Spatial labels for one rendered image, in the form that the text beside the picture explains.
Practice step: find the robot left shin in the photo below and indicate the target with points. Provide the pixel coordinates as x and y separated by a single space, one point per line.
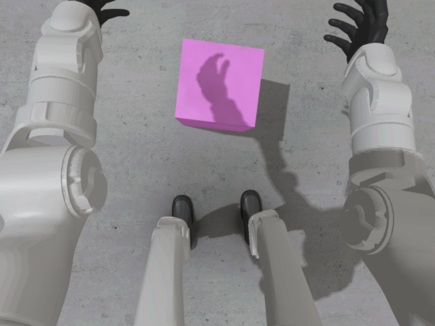
162 220

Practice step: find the robot left forearm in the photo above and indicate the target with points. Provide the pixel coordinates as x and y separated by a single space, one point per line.
63 82

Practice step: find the right robot upper arm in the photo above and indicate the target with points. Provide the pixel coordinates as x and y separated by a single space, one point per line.
393 232

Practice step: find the robot right thigh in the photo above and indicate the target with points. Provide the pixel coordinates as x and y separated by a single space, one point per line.
288 299

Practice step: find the robot right forearm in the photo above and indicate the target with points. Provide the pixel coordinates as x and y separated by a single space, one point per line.
381 123

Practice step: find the carton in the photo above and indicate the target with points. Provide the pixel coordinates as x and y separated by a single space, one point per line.
218 85

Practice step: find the robot left hand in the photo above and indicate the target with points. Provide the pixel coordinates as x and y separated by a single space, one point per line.
103 15

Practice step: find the robot right hand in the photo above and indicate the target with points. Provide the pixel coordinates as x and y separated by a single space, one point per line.
371 25

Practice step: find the left robot upper arm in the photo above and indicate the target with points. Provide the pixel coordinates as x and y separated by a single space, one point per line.
46 196

